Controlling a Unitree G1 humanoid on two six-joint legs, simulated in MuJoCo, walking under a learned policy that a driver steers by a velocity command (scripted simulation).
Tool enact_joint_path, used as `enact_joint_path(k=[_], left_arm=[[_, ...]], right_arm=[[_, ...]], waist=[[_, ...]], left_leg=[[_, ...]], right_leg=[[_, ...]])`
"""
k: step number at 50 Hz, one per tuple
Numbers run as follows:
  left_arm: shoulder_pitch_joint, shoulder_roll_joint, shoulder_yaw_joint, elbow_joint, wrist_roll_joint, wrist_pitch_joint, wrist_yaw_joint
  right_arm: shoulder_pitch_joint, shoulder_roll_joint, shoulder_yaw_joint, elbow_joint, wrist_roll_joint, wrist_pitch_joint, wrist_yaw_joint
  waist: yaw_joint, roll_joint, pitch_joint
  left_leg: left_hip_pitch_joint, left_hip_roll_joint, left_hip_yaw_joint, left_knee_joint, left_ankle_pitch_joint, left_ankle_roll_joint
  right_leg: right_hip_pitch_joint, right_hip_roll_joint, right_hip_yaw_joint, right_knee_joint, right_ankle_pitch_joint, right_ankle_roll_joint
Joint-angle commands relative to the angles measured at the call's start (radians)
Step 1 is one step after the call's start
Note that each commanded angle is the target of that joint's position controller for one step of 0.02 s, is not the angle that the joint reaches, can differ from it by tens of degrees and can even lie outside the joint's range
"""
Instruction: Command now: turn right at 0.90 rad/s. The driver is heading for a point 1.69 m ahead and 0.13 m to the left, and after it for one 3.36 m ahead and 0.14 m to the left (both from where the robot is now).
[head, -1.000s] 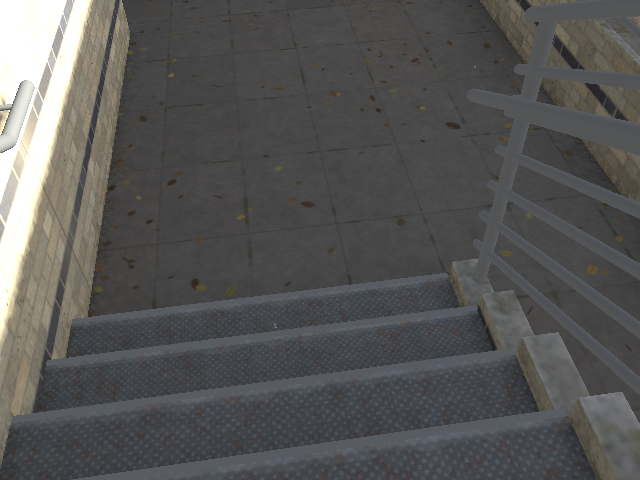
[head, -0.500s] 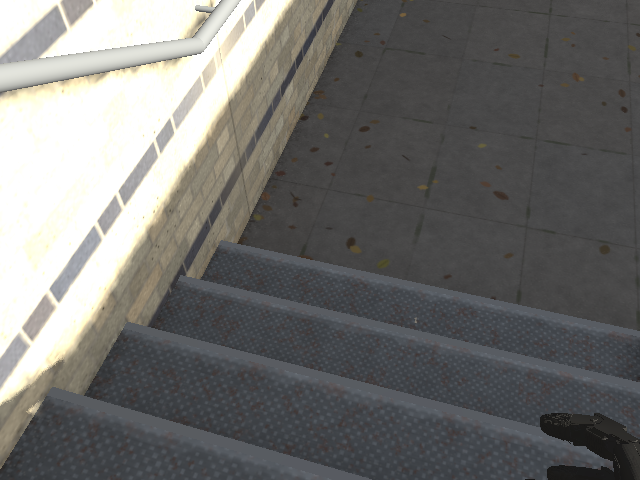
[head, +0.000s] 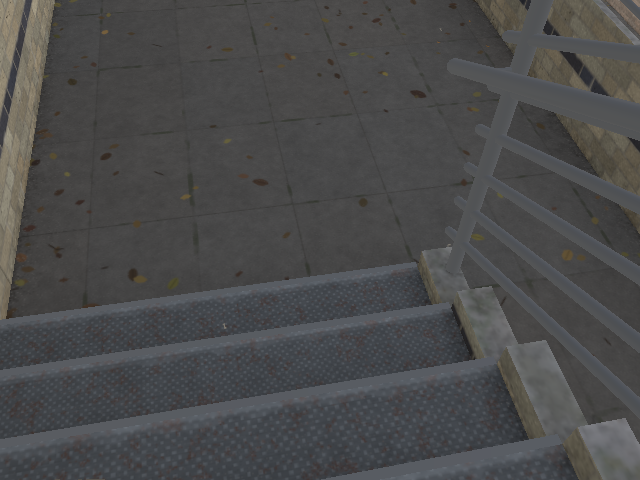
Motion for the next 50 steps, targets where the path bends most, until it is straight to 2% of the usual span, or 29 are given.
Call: enact_joint_path(k=[1,3,5,6,7,8,9,10,11,13,15,16,18,23,25,30,32,34,37,38,39,40,41,42,43,44,45,47,50], left_arm=[[-0.118,-0.002,-0.020,-0.119,-0.008,-0.037,-0.037],[-0.064,0.006,-0.010,-0.085,-0.035,-0.053,-0.057],[0.039,0.008,0.009,-0.030,-0.052,-0.052,-0.062],[0.097,0.024,0.026,0.000,-0.048,-0.044,-0.057],[0.214,0.080,0.060,0.059,-0.039,-0.043,-0.051],[0.332,0.153,0.089,0.097,-0.035,-0.052,-0.044],[0.337,0.321,0.114,0.070,0.014,-0.085,-0.059],[0.291,0.279,0.102,0.065,0.064,-0.113,-0.065],[0.209,0.220,0.076,0.062,0.064,-0.119,-0.063],[0.049,0.103,0.027,0.047,0.016,-0.092,-0.057],[-0.020,0.061,-0.014,0.055,0.040,-0.084,-0.051],[-0.010,-0.010,-0.049,0.080,0.031,-0.086,-0.044],[0.081,-0.064,-0.079,0.144,0.033,-0.092,-0.042],[0.139,-0.013,-0.052,0.170,0.046,-0.102,-0.004],[0.127,0.039,-0.028,0.143,0.064,-0.108,0.010],[0.185,0.093,0.012,0.131,0.039,-0.075,0.034],[0.160,0.088,0.018,0.130,0.018,-0.060,0.053],[0.123,0.107,0.026,0.116,0.026,-0.047,0.062],[0.074,0.117,0.041,0.112,0.001,-0.059,0.038],[0.044,0.107,0.041,0.109,-0.020,-0.062,0.030],[0.038,0.076,0.031,0.109,-0.021,-0.072,0.021],[0.041,0.002,0.015,0.062,0.032,-0.076,0.018],[-0.062,0.021,0.016,0.005,0.042,-0.111,-0.002],[-0.161,0.077,0.033,-0.009,0.009,-0.124,-0.003],[-0.172,0.094,0.043,-0.005,0.009,-0.118,0.011],[-0.140,0.079,0.044,0.020,0.032,-0.102,0.024],[-0.098,0.083,0.046,0.042,0.048,-0.087,0.027],[-0.040,0.061,0.042,0.058,0.058,-0.081,0.014],[-0.031,0.043,0.040,0.061,0.040,-0.101,-0.010]], right_arm=[[-0.016,-0.186,-0.060,-0.063,0.000,-0.005,-0.014],[-0.016,-0.214,-0.079,-0.054,0.003,-0.005,-0.003],[-0.060,-0.194,-0.084,-0.071,0.027,-0.006,0.000],[-0.080,-0.171,-0.079,-0.083,0.025,-0.007,-0.002],[-0.053,-0.126,-0.070,-0.080,0.020,-0.009,0.003],[-0.081,-0.052,-0.047,-0.113,0.013,-0.014,0.017],[-0.225,-0.029,-0.037,-0.243,0.016,-0.050,0.025],[-0.336,-0.093,-0.056,-0.265,0.041,-0.081,0.017],[-0.324,-0.133,-0.072,-0.266,0.032,-0.080,0.001],[-0.177,-0.154,-0.094,-0.182,-0.011,-0.040,-0.024],[-0.036,-0.123,-0.094,-0.100,0.012,-0.007,0.004],[0.017,-0.067,-0.077,-0.060,0.027,0.002,0.027],[0.031,-0.010,-0.061,-0.033,0.047,0.006,0.044],[-0.110,-0.048,-0.066,-0.126,0.009,0.006,0.048],[-0.132,-0.079,-0.069,-0.171,0.016,0.006,0.037],[-0.177,-0.026,-0.027,-0.262,0.024,0.010,0.053],[-0.143,0.009,-0.006,-0.268,0.042,0.005,0.063],[-0.117,0.013,-0.001,-0.264,0.053,-0.005,0.074],[-0.048,-0.017,-0.026,-0.247,0.071,0.012,0.077],[0.013,-0.023,-0.038,-0.223,0.068,0.021,0.074],[0.130,-0.059,-0.064,-0.177,0.061,0.016,0.074],[0.153,-0.196,-0.102,-0.197,0.070,-0.002,0.074],[0.170,-0.286,-0.114,-0.221,0.030,-0.028,0.099],[0.149,-0.253,-0.111,-0.214,-0.011,-0.046,0.116],[0.090,-0.218,-0.099,-0.207,0.013,-0.043,0.108],[0.023,-0.182,-0.086,-0.207,0.048,-0.026,0.091],[-0.037,-0.158,-0.074,-0.217,0.070,-0.013,0.075],[-0.070,-0.134,-0.061,-0.222,0.067,-0.002,0.053],[-0.017,-0.136,-0.055,-0.206,0.074,-0.029,0.045]], waist=[[-0.039,0.205,-0.093],[-0.029,0.220,-0.108],[0.009,0.225,-0.088],[0.024,0.190,-0.068],[0.049,0.065,-0.096],[0.096,-0.171,-0.027],[0.095,-0.324,-0.083],[0.131,-0.143,-0.082],[0.077,-0.142,-0.044],[-0.011,-0.139,-0.061],[-0.075,-0.056,-0.124],[-0.100,-0.037,-0.143],[-0.064,-0.044,-0.130],[-0.004,-0.105,-0.063],[0.012,-0.144,-0.064],[0.055,-0.113,-0.072],[0.045,-0.119,-0.085],[0.035,-0.142,-0.096],[0.002,-0.189,-0.119],[-0.036,-0.140,-0.140],[-0.087,-0.020,-0.169],[-0.053,0.271,-0.122],[-0.096,0.344,-0.248],[-0.126,0.190,-0.227],[-0.078,0.109,-0.134],[-0.030,0.069,-0.111],[0.008,0.081,-0.108],[0.041,0.052,-0.169],[0.027,0.039,-0.162]], left_leg=[[0.117,0.227,-0.164,-0.173,-0.128,0.164],[0.008,0.255,-0.137,-0.140,-0.189,0.142],[-0.076,0.281,-0.118,-0.113,-0.294,0.094],[-0.118,0.267,-0.094,-0.062,-0.343,0.056],[-0.210,0.220,-0.038,0.148,-0.388,0.010],[-0.559,0.120,0.051,0.646,-0.503,-0.079],[-0.884,-0.090,-0.164,0.881,-0.581,-0.112],[-0.912,-0.085,-0.336,0.911,-0.485,-0.093],[-0.900,-0.083,-0.337,0.927,-0.354,-0.085],[-0.762,-0.054,-0.299,0.943,-0.150,-0.106],[-0.505,-0.097,-0.236,1.077,0.060,-0.118],[-0.421,-0.111,-0.234,1.092,0.131,-0.119],[-0.338,-0.169,-0.303,1.078,0.154,-0.114],[-0.443,-0.166,-0.374,0.867,0.125,-0.118],[-0.466,-0.167,-0.377,0.910,0.025,-0.140],[-0.502,-0.087,-0.254,0.751,-0.201,-0.148],[-0.418,-0.065,-0.183,0.624,-0.213,-0.125],[-0.259,-0.096,-0.099,0.482,-0.230,-0.088],[-0.110,-0.124,-0.058,0.298,-0.168,-0.013],[0.001,-0.144,-0.052,0.156,-0.094,0.025],[0.205,-0.173,-0.102,0.026,-0.006,0.068],[0.454,0.028,-0.543,0.015,0.500,0.175],[0.547,0.242,-0.905,-0.038,0.864,0.367],[0.496,0.261,-0.901,-0.080,0.681,0.412],[0.402,0.204,-0.811,-0.069,0.592,0.362],[0.322,0.154,-0.735,-0.046,0.556,0.306],[0.250,0.115,-0.669,-0.020,0.559,0.267],[0.142,0.028,-0.605,-0.008,0.445,0.228],[0.050,-0.030,-0.663,-0.111,-0.169,0.226]], right_leg=[[0.072,-0.064,-0.044,-0.408,-0.025,-0.059],[0.297,-0.031,-0.122,-0.524,-0.106,-0.100],[0.457,-0.023,-0.154,-0.668,-0.165,-0.147],[0.546,-0.006,-0.161,-0.810,-0.208,-0.184],[0.718,0.019,-0.119,-0.888,-0.233,-0.221],[0.890,-0.100,0.168,-0.956,-0.135,-0.298],[0.901,-0.398,0.862,-1.171,-0.008,-0.550],[0.838,-0.450,0.877,-1.241,-0.116,-0.574],[0.795,-0.401,0.751,-1.202,-0.106,-0.496],[0.614,-0.291,0.502,-1.112,-0.146,-0.352],[0.391,-0.208,0.332,-1.080,-0.059,-0.302],[0.349,-0.198,0.260,-1.061,0.013,-0.289],[0.335,-0.186,0.158,-1.058,0.086,-0.268],[0.558,-0.256,0.180,-1.034,0.205,-0.303],[0.619,-0.292,0.205,-1.027,0.289,-0.339],[0.721,-0.368,0.199,-0.994,0.406,-0.383],[0.672,-0.360,0.143,-0.983,0.377,-0.364],[0.587,-0.336,0.060,-0.978,0.306,-0.336],[0.544,-0.363,0.008,-0.910,0.240,-0.285],[0.501,-0.353,-0.025,-0.820,0.230,-0.245],[0.374,-0.292,-0.121,-0.589,0.209,-0.187],[-0.087,-0.147,-0.178,-0.155,-0.430,-0.068],[-0.321,-0.016,0.035,0.001,-0.594,-0.056],[-0.348,-0.009,0.138,0.038,-0.531,-0.056],[-0.334,-0.011,0.142,0.012,-0.439,-0.062],[-0.300,-0.025,0.143,-0.016,-0.351,-0.052],[-0.244,-0.035,0.139,-0.044,-0.265,-0.037],[-0.116,-0.022,0.102,-0.046,-0.104,-0.020],[-0.045,-0.029,0.087,-0.129,0.076,-0.029]])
